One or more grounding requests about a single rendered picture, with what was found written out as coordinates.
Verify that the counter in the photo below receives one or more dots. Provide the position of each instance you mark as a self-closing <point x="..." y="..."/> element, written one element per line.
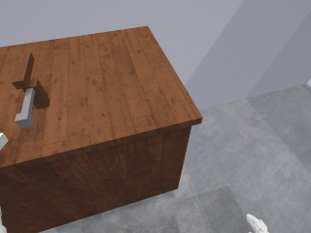
<point x="112" y="123"/>

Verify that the robot right hand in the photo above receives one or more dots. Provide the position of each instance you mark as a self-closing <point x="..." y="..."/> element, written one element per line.
<point x="258" y="225"/>

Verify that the tap lever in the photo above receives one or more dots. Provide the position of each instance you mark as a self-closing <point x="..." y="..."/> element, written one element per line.
<point x="25" y="119"/>

